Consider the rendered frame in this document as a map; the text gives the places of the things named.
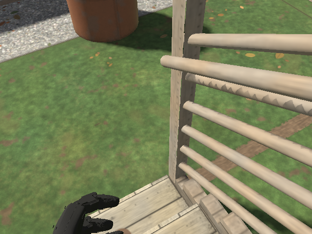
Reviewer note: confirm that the robot left hand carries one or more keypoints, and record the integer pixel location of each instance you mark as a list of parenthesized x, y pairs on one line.
[(73, 220)]

